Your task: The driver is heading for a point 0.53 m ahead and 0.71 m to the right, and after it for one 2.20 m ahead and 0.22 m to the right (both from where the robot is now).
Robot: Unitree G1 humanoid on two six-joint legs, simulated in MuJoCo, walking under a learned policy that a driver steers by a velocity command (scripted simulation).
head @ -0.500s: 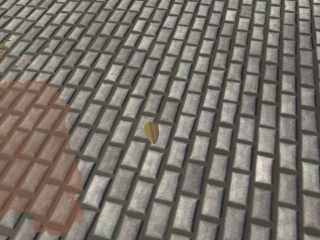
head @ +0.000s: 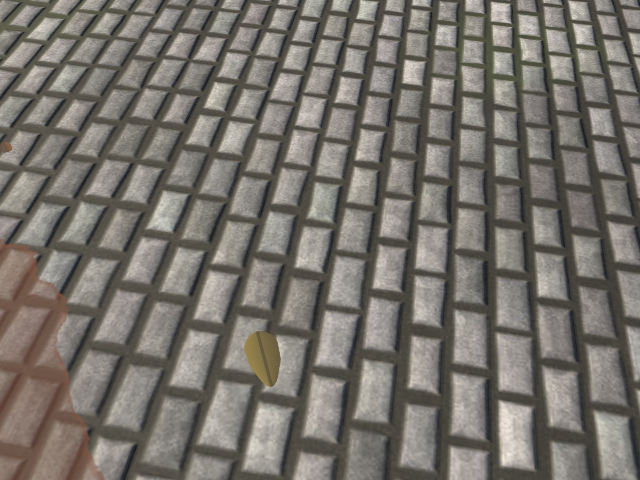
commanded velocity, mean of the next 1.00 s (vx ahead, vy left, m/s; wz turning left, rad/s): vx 0.16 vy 0.00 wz -0.58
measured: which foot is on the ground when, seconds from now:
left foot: down 0.00-0.38, up 0.40-0.94, down 0.96-1.00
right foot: up 0.00-0.36, down 0.38-0.98, up 1.00-1.00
